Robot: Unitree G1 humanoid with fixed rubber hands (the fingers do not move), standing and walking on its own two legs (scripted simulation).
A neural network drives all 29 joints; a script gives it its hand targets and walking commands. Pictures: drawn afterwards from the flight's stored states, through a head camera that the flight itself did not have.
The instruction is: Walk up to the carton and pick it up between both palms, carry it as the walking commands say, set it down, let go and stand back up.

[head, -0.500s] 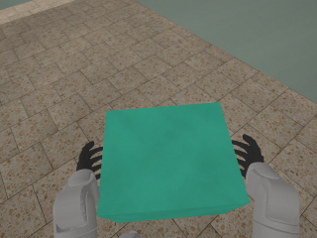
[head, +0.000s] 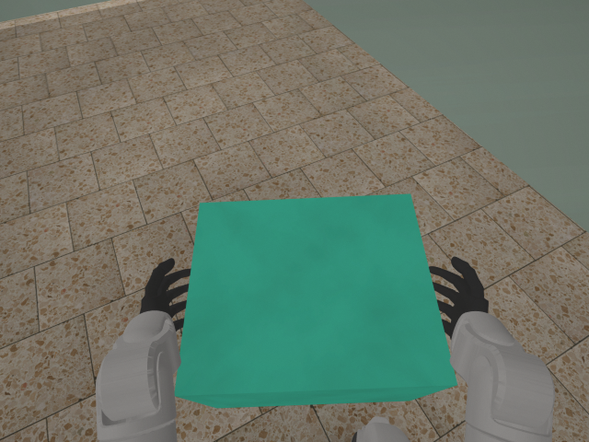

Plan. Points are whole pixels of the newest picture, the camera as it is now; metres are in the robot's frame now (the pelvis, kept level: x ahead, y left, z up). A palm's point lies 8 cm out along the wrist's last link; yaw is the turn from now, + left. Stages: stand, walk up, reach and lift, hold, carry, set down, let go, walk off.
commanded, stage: carry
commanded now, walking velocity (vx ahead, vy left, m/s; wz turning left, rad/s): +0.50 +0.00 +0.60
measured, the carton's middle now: (309, 306) +0.32 +0.00 -0.03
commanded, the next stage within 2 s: none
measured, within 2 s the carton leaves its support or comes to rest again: neither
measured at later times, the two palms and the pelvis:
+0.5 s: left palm (138, 128) +0.63 +0.29 +0.05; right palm (328, 89) +0.74 -0.06 +0.05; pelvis +0.45 +0.05 -0.03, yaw +18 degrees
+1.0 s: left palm (96, 38) +0.91 +0.45 +0.08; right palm out of the picture +1.16 +0.18 +0.07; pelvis +0.84 +0.14 +0.02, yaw +42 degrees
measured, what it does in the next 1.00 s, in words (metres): walks ahead, turning left: right foot, then left foot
